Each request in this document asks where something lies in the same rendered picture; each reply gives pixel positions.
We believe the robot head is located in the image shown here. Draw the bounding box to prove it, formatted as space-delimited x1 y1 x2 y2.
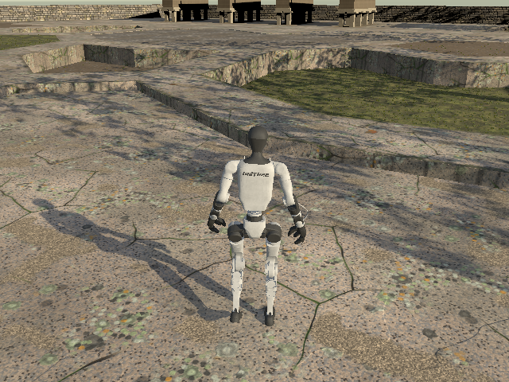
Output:
243 126 270 165

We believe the robot left hand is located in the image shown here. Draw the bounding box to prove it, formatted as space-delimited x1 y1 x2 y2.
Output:
207 217 226 233

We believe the left robot upper arm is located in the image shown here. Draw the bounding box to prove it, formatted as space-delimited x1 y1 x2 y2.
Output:
216 160 240 203

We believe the right robot upper arm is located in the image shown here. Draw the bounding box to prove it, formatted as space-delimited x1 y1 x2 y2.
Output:
273 161 295 206

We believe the robot right hand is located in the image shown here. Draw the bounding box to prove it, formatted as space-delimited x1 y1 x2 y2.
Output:
288 225 306 244

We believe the robot left forearm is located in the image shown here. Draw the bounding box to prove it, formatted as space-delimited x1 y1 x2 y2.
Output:
209 191 225 220

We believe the robot right forearm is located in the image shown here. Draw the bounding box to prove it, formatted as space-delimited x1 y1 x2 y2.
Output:
287 194 305 228

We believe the right robot shin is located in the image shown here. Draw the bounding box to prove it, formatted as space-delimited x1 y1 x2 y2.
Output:
266 264 278 316

